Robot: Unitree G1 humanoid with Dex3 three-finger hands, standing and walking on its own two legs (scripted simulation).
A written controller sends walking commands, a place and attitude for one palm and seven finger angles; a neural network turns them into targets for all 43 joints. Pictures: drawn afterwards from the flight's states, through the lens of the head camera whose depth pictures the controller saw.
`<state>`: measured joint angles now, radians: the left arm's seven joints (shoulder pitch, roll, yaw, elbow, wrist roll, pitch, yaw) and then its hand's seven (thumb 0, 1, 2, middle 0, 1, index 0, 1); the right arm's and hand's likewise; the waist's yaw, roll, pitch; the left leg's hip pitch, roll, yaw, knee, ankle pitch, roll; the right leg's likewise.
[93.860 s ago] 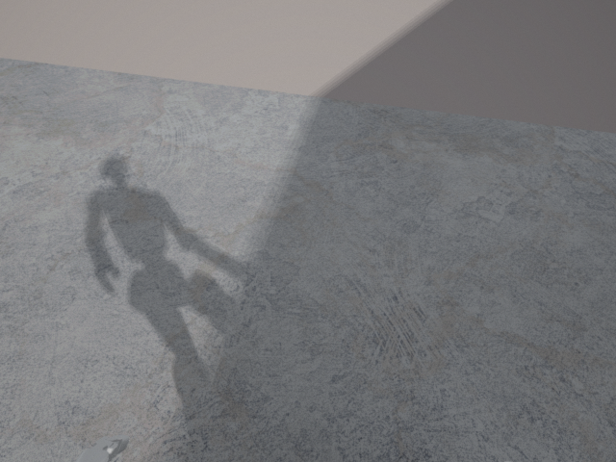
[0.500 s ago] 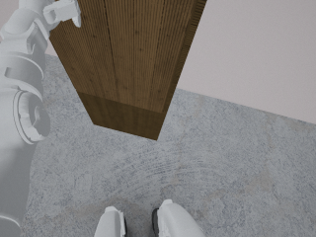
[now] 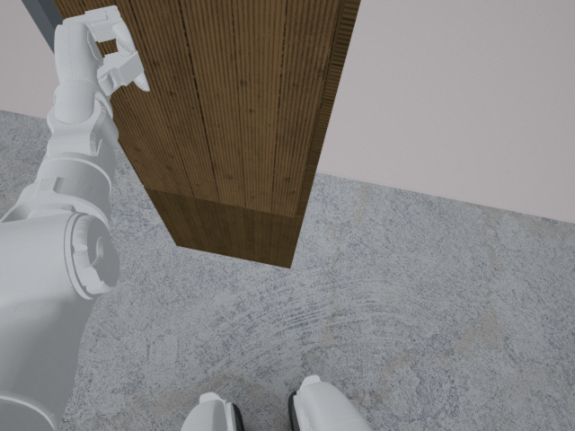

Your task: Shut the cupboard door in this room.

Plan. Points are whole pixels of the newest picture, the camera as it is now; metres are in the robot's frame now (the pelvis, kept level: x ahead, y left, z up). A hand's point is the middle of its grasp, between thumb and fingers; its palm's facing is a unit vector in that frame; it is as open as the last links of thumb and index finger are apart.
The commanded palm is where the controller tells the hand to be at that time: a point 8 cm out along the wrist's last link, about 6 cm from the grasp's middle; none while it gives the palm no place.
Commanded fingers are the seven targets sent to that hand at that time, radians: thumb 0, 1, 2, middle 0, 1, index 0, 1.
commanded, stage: pull the fist back off the door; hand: left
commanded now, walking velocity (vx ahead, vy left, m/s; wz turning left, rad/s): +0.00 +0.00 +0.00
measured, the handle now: (71, 36) +0.62 +0.17 +0.14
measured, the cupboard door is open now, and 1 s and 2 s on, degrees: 0 0 0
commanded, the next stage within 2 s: draw the hand back to the body in 0.28 s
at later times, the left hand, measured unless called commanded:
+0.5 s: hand (134, 89) +0.52 +0.10 +0.14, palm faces +0.01 -1.00 +0.01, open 3.1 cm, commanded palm +0.46 +0.15 +0.15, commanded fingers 0.00 0.90 0.90 -1.30 -1.50 -1.30 -1.50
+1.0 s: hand (47, 203) +0.35 +0.15 +0.18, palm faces +0.09 -0.99 -0.14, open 3.1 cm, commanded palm +0.31 +0.21 +0.19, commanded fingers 0.00 0.90 0.90 -1.00 -1.17 -1.00 -1.17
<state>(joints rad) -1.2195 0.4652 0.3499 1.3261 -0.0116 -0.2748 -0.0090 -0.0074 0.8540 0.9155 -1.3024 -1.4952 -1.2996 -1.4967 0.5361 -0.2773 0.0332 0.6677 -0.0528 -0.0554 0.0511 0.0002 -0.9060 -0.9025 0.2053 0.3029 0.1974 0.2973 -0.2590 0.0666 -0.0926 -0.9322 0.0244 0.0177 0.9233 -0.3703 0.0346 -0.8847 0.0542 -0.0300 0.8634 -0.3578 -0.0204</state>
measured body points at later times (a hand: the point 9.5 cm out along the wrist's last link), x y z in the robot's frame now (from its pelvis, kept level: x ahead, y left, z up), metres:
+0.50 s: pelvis +0.04 +0.00 +0.02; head +0.11 -0.01 +0.47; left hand +0.51 +0.15 +0.14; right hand +0.12 -0.25 -0.10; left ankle +0.03 +0.10 -0.68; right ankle +0.02 -0.11 -0.68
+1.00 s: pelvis +0.02 -0.03 +0.04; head +0.01 -0.05 +0.49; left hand +0.34 +0.21 +0.19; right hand +0.19 -0.26 -0.05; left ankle +0.03 +0.10 -0.68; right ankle +0.02 -0.11 -0.68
